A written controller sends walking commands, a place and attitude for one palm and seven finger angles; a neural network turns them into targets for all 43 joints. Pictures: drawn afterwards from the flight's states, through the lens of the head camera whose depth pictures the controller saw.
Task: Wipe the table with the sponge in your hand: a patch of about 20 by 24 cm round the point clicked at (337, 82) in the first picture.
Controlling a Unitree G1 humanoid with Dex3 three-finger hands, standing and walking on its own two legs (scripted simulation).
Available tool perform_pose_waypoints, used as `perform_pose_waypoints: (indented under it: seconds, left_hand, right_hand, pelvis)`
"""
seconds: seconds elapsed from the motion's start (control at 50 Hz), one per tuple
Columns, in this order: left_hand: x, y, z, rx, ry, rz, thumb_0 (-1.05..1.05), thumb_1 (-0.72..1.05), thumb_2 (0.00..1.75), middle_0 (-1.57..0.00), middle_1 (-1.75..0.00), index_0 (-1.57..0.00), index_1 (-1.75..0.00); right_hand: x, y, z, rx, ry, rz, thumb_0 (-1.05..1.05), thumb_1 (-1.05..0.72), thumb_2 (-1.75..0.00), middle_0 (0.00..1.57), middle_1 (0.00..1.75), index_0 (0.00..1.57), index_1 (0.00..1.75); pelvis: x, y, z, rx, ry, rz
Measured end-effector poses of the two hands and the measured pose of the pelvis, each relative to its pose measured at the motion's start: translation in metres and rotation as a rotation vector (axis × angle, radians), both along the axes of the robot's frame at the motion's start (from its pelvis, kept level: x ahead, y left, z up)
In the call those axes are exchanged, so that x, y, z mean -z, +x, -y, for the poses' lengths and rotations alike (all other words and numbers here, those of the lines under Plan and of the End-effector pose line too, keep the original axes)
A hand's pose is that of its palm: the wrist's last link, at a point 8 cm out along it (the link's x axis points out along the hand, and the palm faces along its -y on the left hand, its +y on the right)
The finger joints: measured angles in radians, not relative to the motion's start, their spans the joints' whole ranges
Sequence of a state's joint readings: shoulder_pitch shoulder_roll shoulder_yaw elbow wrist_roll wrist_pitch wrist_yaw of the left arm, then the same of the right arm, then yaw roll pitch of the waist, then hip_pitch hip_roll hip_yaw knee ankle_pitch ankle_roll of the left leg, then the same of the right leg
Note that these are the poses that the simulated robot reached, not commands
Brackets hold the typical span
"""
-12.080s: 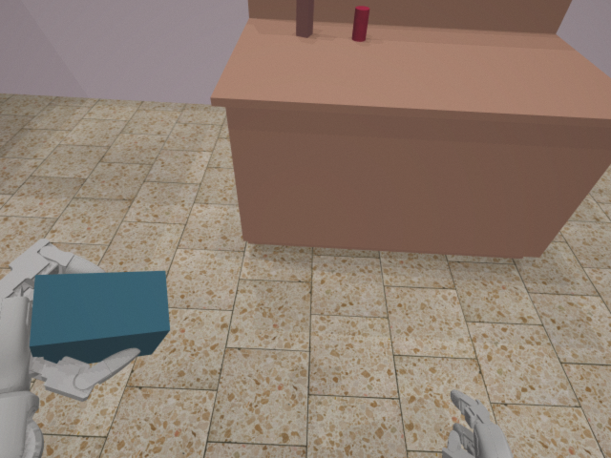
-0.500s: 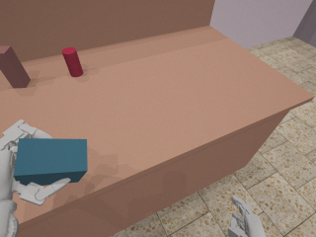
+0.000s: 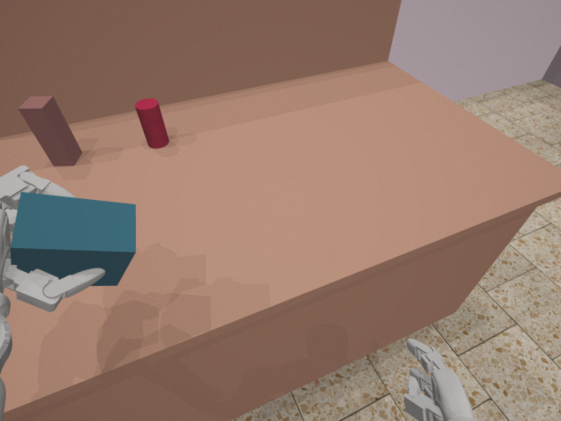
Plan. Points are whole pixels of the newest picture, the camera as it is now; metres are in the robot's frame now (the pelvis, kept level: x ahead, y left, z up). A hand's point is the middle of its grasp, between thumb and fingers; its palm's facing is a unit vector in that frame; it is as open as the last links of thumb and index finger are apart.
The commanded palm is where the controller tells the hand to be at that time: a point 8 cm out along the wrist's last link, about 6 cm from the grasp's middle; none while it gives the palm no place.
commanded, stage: turn the palm down, sponge in hand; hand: left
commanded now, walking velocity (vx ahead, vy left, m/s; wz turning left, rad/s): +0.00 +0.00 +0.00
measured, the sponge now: (91, 245) +0.26 +0.25 +0.17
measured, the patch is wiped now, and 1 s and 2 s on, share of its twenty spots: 0.00 0.00 0.00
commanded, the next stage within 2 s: none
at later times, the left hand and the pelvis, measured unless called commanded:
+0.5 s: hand (98, 284) +0.22 +0.23 +0.15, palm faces +0.25 -0.58 -0.77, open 10.4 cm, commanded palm +0.18 +0.26 +0.20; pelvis +0.02 -0.04 +0.00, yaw +1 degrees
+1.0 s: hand (82, 274) +0.22 +0.25 +0.16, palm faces +0.26 -0.35 -0.90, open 10.4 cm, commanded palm +0.19 +0.26 +0.21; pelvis +0.02 -0.03 +0.00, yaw +1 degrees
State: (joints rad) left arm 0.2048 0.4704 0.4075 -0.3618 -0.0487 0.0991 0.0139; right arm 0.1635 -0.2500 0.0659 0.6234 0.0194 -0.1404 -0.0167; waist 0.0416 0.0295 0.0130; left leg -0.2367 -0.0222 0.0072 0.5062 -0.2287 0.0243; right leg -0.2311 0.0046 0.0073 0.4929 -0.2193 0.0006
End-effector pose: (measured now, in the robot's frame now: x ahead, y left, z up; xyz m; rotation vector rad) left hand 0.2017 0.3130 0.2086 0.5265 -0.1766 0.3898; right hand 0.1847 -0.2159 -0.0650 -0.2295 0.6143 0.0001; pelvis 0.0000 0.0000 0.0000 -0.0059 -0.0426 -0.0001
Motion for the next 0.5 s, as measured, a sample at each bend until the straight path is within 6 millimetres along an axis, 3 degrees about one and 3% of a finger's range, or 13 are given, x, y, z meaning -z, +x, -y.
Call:
perform_pose_waypoints:
  seconds: [0.08, 0.14, 0.26, 0.36, 0.5]
  left_hand:
    - [0.028, -0.013, 0.033, 0.058, 0.047, -0.159, -0.01, -0.51, 1.02, -0.69, -1.35, -0.7, -1.35]
    - [0.039, -0.026, 0.05, 0.088, 0.073, -0.171, -0.01, -0.51, 1.02, -0.69, -1.35, -0.7, -1.35]
    - [0.022, -0.036, 0.041, -0.071, 0.193, -0.086, -0.01, -0.51, 1.02, -0.7, -1.35, -0.7, -1.35]
    - [0.015, -0.03, 0.033, -0.149, 0.23, -0.179, -0.01, -0.51, 1.02, -0.7, -1.35, -0.7, -1.35]
    - [0.016, -0.019, 0.058, -0.035, 0.317, -0.281, -0.01, -0.51, 1.02, -0.7, -1.34, -0.71, -1.35]
  right_hand:
    - [-0.004, 0.013, 0.001, 0.001, 0.016, 0.049, 0.01, -0.9, -0.9, 0.21, 0.3, 0.2, 0.3]
    - [-0.004, 0.022, 0.0, -0.014, 0.0, 0.061, 0.01, -0.9, -0.9, 0.21, 0.3, 0.2, 0.3]
    - [0.005, 0.036, 0.0, -0.056, -0.013, 0.027, 0.01, -0.9, -0.9, 0.21, 0.3, 0.2, 0.3]
    - [0.012, 0.041, 0.006, -0.046, 0.001, 0.003, 0.01, -0.9, -0.9, 0.21, 0.3, 0.2, 0.3]
    - [0.011, 0.042, 0.026, 0.012, 0.004, 0.025, 0.01, -0.9, -0.9, 0.21, 0.3, 0.2, 0.3]
  pelvis:
    - [0.003, 0.003, 0.001, 0.002, 0.009, 0.003]
    - [0.006, 0.003, 0.006, -0.007, 0.012, -0.002]
    - [0.008, 0.006, 0.021, -0.035, 0.005, -0.008]
    - [0.006, 0.01, 0.03, -0.04, 0.007, -0.001]
    - [0.004, 0.016, 0.04, -0.023, 0.014, -0.001]
